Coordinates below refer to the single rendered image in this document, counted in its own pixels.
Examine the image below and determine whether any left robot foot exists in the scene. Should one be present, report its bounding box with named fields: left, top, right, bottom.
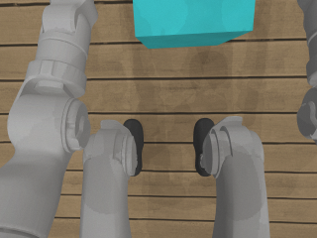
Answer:
left=123, top=119, right=144, bottom=177

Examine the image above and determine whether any robot right forearm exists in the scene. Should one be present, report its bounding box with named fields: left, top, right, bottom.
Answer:
left=296, top=0, right=317, bottom=86

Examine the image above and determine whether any robot left forearm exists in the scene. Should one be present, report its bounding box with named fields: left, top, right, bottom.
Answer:
left=7, top=0, right=98, bottom=143

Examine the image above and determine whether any robot right upper arm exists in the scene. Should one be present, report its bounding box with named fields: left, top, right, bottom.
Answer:
left=296, top=85, right=317, bottom=146

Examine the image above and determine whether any carton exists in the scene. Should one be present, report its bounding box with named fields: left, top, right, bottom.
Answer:
left=133, top=0, right=256, bottom=49

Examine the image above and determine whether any robot left upper arm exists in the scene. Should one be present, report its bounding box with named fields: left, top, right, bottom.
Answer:
left=0, top=94, right=91, bottom=238

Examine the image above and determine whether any left robot shin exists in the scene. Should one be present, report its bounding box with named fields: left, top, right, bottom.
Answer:
left=82, top=119, right=138, bottom=167

